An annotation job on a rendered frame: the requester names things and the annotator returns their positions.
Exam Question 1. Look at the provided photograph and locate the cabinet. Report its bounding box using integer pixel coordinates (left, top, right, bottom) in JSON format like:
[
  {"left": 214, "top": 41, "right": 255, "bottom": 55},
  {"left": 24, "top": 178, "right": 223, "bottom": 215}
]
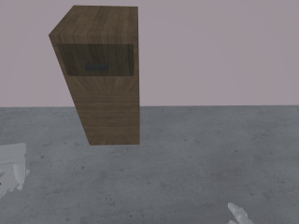
[{"left": 49, "top": 5, "right": 140, "bottom": 146}]

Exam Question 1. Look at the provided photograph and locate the drawer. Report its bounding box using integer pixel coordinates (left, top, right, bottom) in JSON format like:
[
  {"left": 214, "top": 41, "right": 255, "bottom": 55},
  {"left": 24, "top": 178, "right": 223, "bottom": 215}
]
[{"left": 57, "top": 43, "right": 135, "bottom": 77}]

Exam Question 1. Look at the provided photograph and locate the handle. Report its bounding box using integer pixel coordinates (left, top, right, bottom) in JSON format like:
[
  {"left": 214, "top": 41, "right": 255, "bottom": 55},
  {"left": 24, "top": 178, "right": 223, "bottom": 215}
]
[{"left": 84, "top": 61, "right": 109, "bottom": 71}]

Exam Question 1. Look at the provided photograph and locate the right robot hand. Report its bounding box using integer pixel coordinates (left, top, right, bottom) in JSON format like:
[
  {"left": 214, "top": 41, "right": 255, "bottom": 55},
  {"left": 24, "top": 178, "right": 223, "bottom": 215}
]
[{"left": 227, "top": 203, "right": 254, "bottom": 224}]

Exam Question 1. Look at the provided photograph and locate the left robot hand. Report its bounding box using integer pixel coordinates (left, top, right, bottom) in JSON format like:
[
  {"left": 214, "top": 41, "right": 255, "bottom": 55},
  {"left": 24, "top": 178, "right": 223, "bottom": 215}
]
[{"left": 0, "top": 143, "right": 30, "bottom": 201}]

